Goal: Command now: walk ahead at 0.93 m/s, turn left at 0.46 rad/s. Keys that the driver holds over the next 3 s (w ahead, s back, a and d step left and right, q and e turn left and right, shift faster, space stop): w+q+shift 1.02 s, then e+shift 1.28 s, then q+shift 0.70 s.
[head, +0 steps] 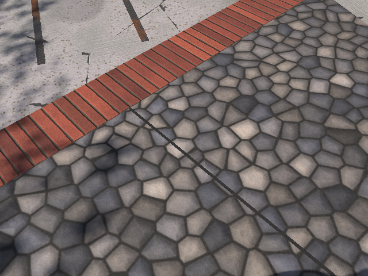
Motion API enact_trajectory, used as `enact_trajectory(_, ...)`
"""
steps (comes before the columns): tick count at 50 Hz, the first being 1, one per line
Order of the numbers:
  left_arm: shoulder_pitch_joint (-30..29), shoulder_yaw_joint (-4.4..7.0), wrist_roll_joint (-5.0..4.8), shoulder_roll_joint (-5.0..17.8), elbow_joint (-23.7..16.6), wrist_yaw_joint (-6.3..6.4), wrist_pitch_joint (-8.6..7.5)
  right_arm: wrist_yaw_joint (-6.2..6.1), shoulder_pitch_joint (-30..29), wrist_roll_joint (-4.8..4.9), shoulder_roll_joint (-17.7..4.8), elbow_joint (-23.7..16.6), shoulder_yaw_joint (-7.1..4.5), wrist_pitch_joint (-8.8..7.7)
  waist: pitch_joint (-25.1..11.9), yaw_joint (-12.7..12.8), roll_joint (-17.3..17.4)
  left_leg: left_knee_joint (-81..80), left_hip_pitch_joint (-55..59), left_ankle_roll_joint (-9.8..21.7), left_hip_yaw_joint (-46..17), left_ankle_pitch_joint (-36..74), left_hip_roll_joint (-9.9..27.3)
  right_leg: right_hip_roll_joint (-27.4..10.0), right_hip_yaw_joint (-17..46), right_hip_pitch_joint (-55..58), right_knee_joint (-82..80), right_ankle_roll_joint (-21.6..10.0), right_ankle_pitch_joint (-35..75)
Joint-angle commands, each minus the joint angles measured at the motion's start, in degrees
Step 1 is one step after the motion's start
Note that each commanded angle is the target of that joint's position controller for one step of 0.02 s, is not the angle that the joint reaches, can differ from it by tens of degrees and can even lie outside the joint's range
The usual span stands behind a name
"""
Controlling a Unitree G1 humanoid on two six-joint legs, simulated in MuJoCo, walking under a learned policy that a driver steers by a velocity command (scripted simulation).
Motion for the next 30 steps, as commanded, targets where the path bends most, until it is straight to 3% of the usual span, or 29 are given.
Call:
enact_trajectory(1, -0.31, 1.45, -0.5, 5.1, -1.45, -0.27, -2.9, 0.85, -1.08, 0.51, -2.22, -1.35, -0.74, 0.94, 6.77, 0.01, -6.59, -2.5, -6.51, 0.79, 0.35, 7.29, 0.43, -12.02, 4.3, -3.45, -19.06, 7.25, 16.1)
enact_trajectory(4, 3.49, 0.66, -0.48, 3.39, 0.7, 0.22, -3.29, 1.33, -8.74, 0.61, -2.14, -3.56, -0.22, 0.29, 7.77, 1.41, -7.2, -9.56, -10.01, 2.52, 6.31, 12.04, -2.04, -10.67, -2.24, 1.95, -19.45, 7.1, 34.12)
enact_trajectory(7, 4.64, 0.13, -0.53, 4.48, 2.22, 1.72, -2.68, 1.98, -13.15, 0.06, -1.4, -5.79, 0.92, -0.15, 7.74, 0.48, -5.06, -20.1, -8.05, 4.6, 12.65, 12.06, -4.24, -11.04, -6.79, 7.43, -18.23, 8.01, 53.38)
enact_trajectory(10, 3.1, 0.81, -0.34, 9.59, 2.17, 4.32, -2.23, 1.93, -9.7, 0.19, -4.09, -5.62, 0.8, 0.76, 1.77, -3.87, -8.55, -27.39, 6.23, 7.0, 17.76, 10.82, -9.62, -13.73, -8.16, 12.0, -8.48, 8.92, 87.18)
enact_trajectory(11, 1.51, 1.38, -0.12, 11.56, 1.67, 5.2, -1.64, 1.63, -4.07, 0.07, -6.09, -4.21, 0.14, 1.35, -1.3, -7.28, -9.86, -27.57, 12.36, 7.85, 17.87, 7.95, -11.24, -15.04, -7.66, 13.02, -1.25, 8.93, 94.79)
enact_trajectory(12, -1.68, 1.93, 0.36, 13.17, 0.62, 5.6, -0.77, 1.16, 5.69, -0.16, -8.82, -1.59, -1.05, 1.8, -5.26, -12.41, -9.91, -27.6, 22.14, 9.43, 16.29, 4.37, -12.29, -16.08, -6.59, 10.74, 10.74, 8.57, 97.29)
enact_trajectory(13, -7.3, 2.47, 0.8, 14.48, -1.26, 5.5, 0.09, 0.35, 19.8, -0.39, -12.18, 2.51, -2.9, 1.88, -8.87, -19.41, -8.11, -31.04, 35.82, 13.09, 10.48, 0.78, -10.91, -15.84, -4.63, 2.23, 30.47, 7.66, 90.49)
enact_trajectory(14, -11.16, 2.43, -0.01, 12.25, -1.6, 3.96, 0.69, -0.8, 23.73, 0.94, -13.34, 4.66, -4.19, 1.27, -7.23, -20.65, 1.45, -40.12, 44.18, 17.12, 4.38, 3.25, -7.64, -6.17, -5.07, -9.73, 58.33, 6.32, 37.85)
enact_trajectory(15, -13.83, -0.68, 1.47, 1.95, -5.13, 2.56, -0.51, -1.42, 16.59, 1.41, -13.55, 5.1, -4.06, 1.36, 0.7, -11.94, 11.58, -32.49, 43.95, 18.19, -5.13, 11.18, -5.7, 2.13, 0.93, -31.65, 76.52, 5.41, -9.56)
enact_trajectory(16, -8.27, -1.85, -0.01, 0.13, -11.3, 1.94, -1.8, -1.64, 9.74, 0.02, -14.81, 2.06, -3.67, 1.13, -6.42, -3.52, 10.39, -41.96, 49.83, 27.24, -29.6, 2.58, 2.2, 1.66, 12.92, -44.64, 79.63, 6.74, -10.27)
enact_trajectory(17, -8.18, -2.33, 1.17, 3.56, -12.2, 1.24, -3.62, -2.17, 8.12, -0.62, -12.66, 0.06, -3.74, 0.97, -6.25, -3.29, 2.91, -56.42, 46.17, 26.83, -41.95, -18.72, 7.46, -1.25, 17.13, -46.57, 72.18, 5.33, -7.28)
enact_trajectory(18, -8.55, -1.72, 1.27, 6.81, -10.97, 0.92, -4.11, -2.49, 5.64, -1.29, -9.69, -0.09, -3.2, 0.6, 0.33, -0.37, -5.57, -61.64, 37.03, 23.68, -40.36, -25.4, 6.97, -4.15, 16.62, -44.73, 65.41, 5.19, -3.29)
enact_trajectory(20, -8.82, -2.08, 3.08, 7.02, -10.3, 1.01, -1.95, -3.02, 1.98, -0.93, -10.07, -0.92, -2.81, -1.35, 5.61, 3.95, -8.74, -62.78, 22.92, 20.17, -32.13, -20.05, 1.85, -7.56, 15.86, -38.4, 55.11, 7.23, -2.25)
enact_trajectory(22, -12.72, -2.74, 3.02, 6.48, -11.82, 0.66, 0.23, -2.81, 0.64, -0.46, -10.19, -1.43, -2.54, -3.32, 8.26, 4.5, -8.95, -65.24, 9.78, 18.65, -24.0, -13.98, -3.2, -9.87, 12.77, -30.05, 42.14, 9.52, 1.66)
enact_trajectory(25, -21.33, -3.88, 0.58, 4.06, -15.16, -0.12, 0.44, -2.31, 1.8, 0.05, -11.18, -1.33, -3.5, -4.15, 7.1, 0.16, -4.57, -64.17, 7.21, 15.22, -16.42, -0.33, -8.07, -9.53, 9.99, -20.8, 21.29, 10.07, 15.48)
enact_trajectory(27, -23.61, -4.02, -0.7, 3.44, -16.14, -0.01, 0.3, -1.52, 3.97, 0.64, -11.96, -1.0, -4.13, -4.12, 3.73, -2.99, -1.78, -62.06, 13.1, 12.81, -16.25, 9.15, -7.89, -6.94, 8.63, -16.97, 13.17, 8.98, 23.04)
enact_trajectory(29, -23.64, -3.4, -0.82, 5.11, -16.47, 0.39, -0.08, -1.38, 5.01, 0.4, -12.8, -1.03, -4.74, -3.87, 1.25, -4.02, 0.53, -57.98, 20.79, 10.99, -17.56, 16.02, -6.44, -5.2, 9.29, -15.34, 7.67, 7.97, 22.9)
enact_trajectory(30, -21.7, -2.8, -0.64, 6.51, -15.94, 0.74, -0.36, -1.6, 4.78, 0.23, -13.19, -1.26, -4.97, -3.77, -0.46, -3.19, 1.06, -54.36, 24.04, 9.68, -18.33, 20.56, -6.05, -4.06, 9.93, -12.6, 5.23, 7.61, 20.92)
Next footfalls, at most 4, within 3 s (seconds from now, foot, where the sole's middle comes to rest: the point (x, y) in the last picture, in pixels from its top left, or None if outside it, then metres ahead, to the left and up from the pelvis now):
0.28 left None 0.40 0.03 -0.77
0.66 right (198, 192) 0.85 -0.02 -0.77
1.12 left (97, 170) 0.98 0.43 -0.77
1.66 right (112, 125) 1.26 0.39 -0.77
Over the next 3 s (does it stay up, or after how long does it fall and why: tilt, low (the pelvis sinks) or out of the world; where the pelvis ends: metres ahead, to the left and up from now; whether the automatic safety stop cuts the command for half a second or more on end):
stays up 1.13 0.50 0.01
